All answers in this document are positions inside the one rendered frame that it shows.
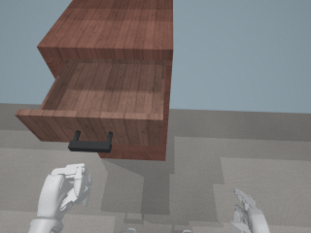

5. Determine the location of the robot left forearm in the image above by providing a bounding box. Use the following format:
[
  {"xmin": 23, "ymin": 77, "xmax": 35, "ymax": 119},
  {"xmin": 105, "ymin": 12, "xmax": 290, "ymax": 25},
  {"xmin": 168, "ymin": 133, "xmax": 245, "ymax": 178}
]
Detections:
[{"xmin": 27, "ymin": 216, "xmax": 64, "ymax": 233}]

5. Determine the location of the drawer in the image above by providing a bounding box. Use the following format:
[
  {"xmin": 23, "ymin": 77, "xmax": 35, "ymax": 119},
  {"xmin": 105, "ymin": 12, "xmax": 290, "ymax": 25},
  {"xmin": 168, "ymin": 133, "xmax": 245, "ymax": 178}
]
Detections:
[{"xmin": 15, "ymin": 58, "xmax": 165, "ymax": 147}]

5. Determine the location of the robot left hand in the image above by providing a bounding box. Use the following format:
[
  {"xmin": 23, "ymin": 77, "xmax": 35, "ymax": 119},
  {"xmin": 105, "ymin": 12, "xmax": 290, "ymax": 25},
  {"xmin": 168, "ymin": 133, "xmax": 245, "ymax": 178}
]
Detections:
[{"xmin": 37, "ymin": 163, "xmax": 93, "ymax": 221}]

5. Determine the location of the robot right hand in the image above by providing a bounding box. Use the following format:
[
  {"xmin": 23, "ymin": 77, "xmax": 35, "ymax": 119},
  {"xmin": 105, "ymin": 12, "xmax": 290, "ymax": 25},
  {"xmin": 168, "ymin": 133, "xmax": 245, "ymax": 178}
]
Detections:
[{"xmin": 230, "ymin": 188, "xmax": 270, "ymax": 233}]

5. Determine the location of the handle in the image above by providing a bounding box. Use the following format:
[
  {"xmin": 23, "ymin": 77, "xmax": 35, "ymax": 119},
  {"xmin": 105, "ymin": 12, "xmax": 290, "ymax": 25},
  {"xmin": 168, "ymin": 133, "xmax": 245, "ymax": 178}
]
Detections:
[{"xmin": 68, "ymin": 130, "xmax": 113, "ymax": 153}]

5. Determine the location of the cabinet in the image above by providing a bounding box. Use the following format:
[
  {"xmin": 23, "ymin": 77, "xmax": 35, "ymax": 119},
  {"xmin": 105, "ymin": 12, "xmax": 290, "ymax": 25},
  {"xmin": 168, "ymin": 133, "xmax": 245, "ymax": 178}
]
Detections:
[{"xmin": 37, "ymin": 0, "xmax": 174, "ymax": 161}]

